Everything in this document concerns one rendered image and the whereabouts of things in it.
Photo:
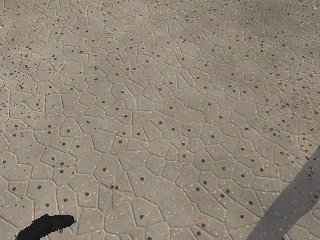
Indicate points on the left robot hand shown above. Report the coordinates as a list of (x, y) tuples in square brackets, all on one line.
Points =
[(45, 225)]

